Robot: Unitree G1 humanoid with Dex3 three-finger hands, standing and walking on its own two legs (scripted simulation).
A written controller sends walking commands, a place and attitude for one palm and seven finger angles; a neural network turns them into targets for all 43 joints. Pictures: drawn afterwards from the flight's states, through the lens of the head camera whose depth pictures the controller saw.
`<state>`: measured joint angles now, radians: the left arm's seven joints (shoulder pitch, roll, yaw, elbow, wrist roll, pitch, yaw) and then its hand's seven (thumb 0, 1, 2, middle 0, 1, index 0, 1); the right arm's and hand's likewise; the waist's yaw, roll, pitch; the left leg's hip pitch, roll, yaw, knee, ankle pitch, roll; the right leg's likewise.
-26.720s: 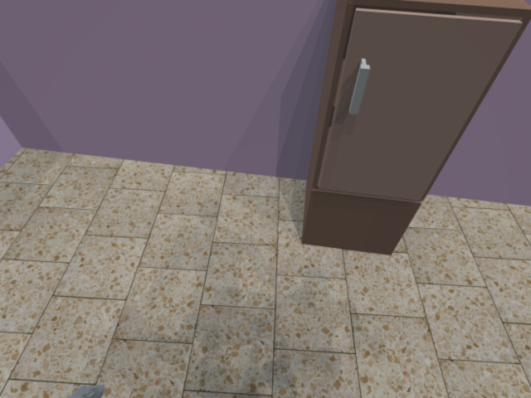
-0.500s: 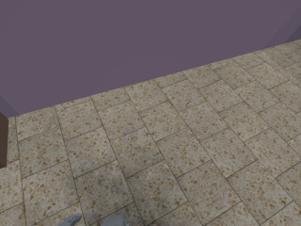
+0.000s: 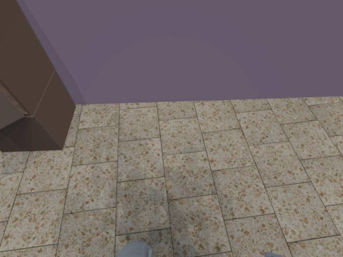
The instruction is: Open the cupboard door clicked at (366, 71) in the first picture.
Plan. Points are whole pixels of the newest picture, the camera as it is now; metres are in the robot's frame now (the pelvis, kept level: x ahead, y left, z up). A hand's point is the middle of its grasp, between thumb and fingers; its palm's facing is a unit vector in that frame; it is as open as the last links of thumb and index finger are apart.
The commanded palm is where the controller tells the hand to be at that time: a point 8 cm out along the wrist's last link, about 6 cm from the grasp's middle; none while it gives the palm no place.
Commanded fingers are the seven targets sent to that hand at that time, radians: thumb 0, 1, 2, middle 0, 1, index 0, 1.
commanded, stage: turn to face it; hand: left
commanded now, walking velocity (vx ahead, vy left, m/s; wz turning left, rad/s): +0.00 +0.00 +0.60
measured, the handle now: out of the picture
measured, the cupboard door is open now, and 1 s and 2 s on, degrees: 41 41 41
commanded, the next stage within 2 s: take the last steps up to it in 1.22 s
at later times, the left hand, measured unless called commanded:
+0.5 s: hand out of the picture +0.03 +0.21 -0.16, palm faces +0.33 -0.90 -0.30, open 7.4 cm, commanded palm none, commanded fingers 0.00 0.90 0.90 -0.20 -0.30 -0.20 -0.30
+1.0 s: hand out of the picture -0.03 +0.21 -0.16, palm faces +0.58 -0.76 -0.30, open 7.4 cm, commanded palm none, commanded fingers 0.00 0.90 0.90 -0.20 -0.30 -0.20 -0.30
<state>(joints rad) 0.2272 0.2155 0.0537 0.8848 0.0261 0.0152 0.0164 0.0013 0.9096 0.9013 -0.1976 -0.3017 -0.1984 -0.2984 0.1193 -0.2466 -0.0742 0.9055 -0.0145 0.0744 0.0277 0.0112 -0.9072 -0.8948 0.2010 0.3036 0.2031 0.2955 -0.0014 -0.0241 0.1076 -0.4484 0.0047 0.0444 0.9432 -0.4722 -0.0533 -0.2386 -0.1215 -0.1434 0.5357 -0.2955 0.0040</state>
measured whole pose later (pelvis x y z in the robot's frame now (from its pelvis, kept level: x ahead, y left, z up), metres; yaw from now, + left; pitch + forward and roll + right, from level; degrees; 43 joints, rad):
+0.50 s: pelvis +0.01 -0.02 -0.01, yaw +19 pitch +0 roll +1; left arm 0.18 0.22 0.06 0.86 0.02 0.01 0.02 0.00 0.91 0.90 -0.20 -0.30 -0.20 -0.30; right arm 0.14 -0.26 -0.08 0.92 -0.02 0.08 0.02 0.01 -0.91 -0.89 0.20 0.30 0.21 0.30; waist -0.01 0.02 0.11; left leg -0.49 -0.02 -0.02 1.06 -0.49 -0.04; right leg -0.27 -0.09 -0.10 0.59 -0.32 0.01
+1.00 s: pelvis +0.03 -0.03 -0.01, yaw +35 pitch +1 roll +1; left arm 0.18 0.25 0.07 0.88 0.02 0.02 0.00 0.00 0.91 0.90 -0.20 -0.30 -0.20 -0.30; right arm 0.17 -0.22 -0.05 0.91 -0.02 0.05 0.00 0.01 -0.90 -0.89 0.21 0.30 0.21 0.30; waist 0.00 0.00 0.08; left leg -0.38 -0.04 -0.09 0.63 -0.30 -0.02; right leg -0.30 -0.05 -0.03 0.58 -0.31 0.03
